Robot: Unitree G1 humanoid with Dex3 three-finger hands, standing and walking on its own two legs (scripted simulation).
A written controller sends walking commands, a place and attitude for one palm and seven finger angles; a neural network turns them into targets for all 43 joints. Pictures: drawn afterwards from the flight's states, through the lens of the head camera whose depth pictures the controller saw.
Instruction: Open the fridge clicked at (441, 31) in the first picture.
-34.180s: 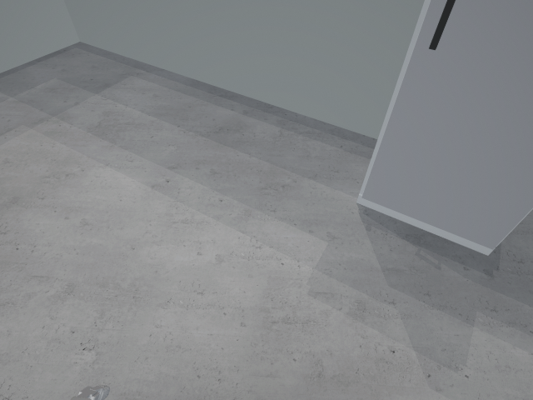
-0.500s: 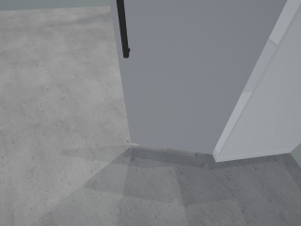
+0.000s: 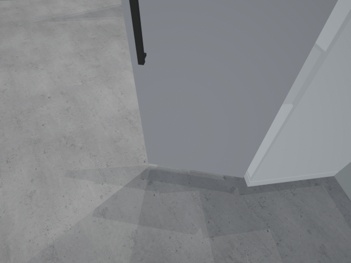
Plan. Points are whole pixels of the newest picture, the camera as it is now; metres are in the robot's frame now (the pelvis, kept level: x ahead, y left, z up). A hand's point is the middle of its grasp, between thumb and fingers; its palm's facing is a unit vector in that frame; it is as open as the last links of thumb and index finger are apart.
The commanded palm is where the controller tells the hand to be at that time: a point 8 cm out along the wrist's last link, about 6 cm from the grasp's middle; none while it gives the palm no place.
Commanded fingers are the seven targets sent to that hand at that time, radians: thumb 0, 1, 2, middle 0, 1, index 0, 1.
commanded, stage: look to check the result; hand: left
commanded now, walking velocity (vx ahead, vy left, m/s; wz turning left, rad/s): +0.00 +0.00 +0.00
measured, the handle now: (137, 13) +0.74 +0.15 +0.22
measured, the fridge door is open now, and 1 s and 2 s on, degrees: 73 73 73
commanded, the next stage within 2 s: stand and wait in 0.24 s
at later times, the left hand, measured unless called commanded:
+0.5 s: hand out of the picture +0.07 +0.21 -0.16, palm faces -0.04 -0.95 -0.30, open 7.3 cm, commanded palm none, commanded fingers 0.00 0.90 0.90 -0.20 -0.30 -0.20 -0.30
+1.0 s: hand out of the picture +0.07 +0.21 -0.16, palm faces -0.04 -0.95 -0.32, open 7.3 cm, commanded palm none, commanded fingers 0.00 0.90 0.90 -0.20 -0.30 -0.20 -0.30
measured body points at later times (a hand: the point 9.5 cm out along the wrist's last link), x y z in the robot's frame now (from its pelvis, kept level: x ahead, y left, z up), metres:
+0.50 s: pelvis +0.01 -0.01 +0.00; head +0.02 -0.02 +0.45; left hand +0.07 +0.26 -0.14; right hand +0.07 -0.29 -0.14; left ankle +0.01 +0.11 -0.75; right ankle -0.06 -0.12 -0.75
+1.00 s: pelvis +0.00 -0.02 +0.00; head +0.02 -0.02 +0.45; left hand +0.07 +0.26 -0.14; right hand +0.06 -0.30 -0.15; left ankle +0.01 +0.11 -0.75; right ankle -0.06 -0.12 -0.75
